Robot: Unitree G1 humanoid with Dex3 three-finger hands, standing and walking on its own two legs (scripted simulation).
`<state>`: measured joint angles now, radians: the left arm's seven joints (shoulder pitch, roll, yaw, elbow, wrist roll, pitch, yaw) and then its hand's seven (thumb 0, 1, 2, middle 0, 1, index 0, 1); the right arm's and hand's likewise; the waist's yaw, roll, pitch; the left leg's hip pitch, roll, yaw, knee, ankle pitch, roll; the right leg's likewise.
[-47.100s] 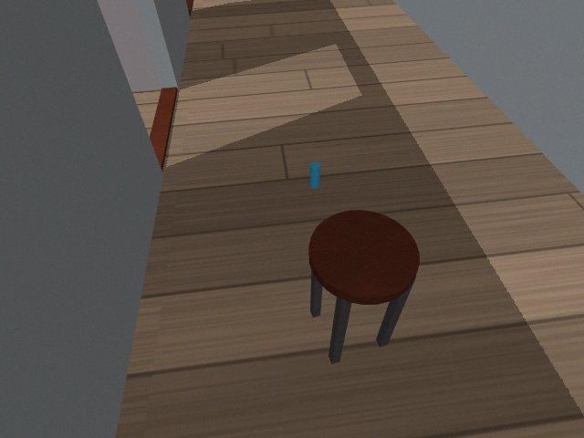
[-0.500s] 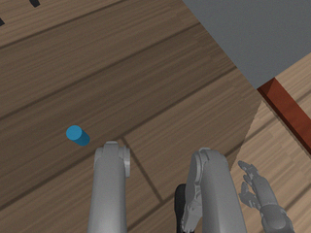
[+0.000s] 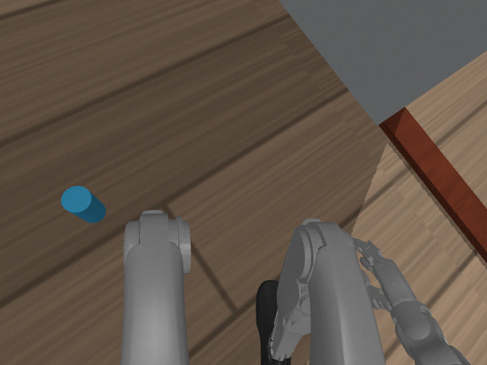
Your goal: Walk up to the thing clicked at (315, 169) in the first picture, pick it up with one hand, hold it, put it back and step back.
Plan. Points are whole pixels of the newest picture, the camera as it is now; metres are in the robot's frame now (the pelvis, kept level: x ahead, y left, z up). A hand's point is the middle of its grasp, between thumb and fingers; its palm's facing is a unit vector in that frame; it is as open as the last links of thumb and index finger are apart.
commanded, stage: approach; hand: left
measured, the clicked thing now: (86, 206) +0.36 +0.32 -0.27
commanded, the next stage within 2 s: close in in 0.18 s
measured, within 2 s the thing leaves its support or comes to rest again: neither
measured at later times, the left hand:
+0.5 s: hand (40, 228) +0.30 +0.38 -0.23, palm faces +0.34 -0.94 +0.05, open 17.7 cm
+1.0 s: hand (72, 225) +0.31 +0.33 -0.24, palm faces +0.39 -0.92 +0.01, open 17.6 cm
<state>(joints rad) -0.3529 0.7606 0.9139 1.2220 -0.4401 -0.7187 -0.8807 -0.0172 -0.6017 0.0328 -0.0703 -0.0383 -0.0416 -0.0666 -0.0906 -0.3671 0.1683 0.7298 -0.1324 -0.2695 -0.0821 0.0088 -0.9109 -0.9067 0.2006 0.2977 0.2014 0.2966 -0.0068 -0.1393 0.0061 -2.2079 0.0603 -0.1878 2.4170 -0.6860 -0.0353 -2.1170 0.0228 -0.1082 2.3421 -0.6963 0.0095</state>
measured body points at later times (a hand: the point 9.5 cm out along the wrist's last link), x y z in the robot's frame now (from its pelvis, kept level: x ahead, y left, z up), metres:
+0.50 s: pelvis +0.00 +0.02 -0.06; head +0.21 +0.20 +0.29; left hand +0.28 +0.43 -0.23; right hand +0.24 -0.21 -0.09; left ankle +0.09 +0.14 -0.30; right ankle +0.10 -0.12 -0.30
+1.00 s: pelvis -0.02 +0.03 -0.07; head +0.17 +0.21 +0.29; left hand +0.29 +0.37 -0.24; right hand +0.19 -0.21 -0.09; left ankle +0.09 +0.14 -0.30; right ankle +0.10 -0.12 -0.30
